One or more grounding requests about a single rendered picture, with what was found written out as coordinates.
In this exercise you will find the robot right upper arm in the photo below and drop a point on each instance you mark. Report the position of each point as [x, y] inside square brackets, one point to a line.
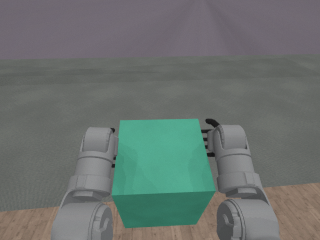
[246, 219]

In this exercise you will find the right robot hand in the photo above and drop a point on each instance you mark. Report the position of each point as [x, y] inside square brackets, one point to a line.
[214, 123]

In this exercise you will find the carton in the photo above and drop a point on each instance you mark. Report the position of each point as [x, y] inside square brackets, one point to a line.
[162, 176]

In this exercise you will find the robot left upper arm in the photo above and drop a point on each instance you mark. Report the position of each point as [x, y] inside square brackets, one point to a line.
[83, 221]

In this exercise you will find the left robot hand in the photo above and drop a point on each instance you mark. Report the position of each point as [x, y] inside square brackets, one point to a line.
[113, 165]

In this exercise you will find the robot left forearm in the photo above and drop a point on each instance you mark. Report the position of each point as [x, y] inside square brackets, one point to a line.
[91, 180]

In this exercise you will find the robot right forearm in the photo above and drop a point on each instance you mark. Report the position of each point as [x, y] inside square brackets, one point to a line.
[236, 175]

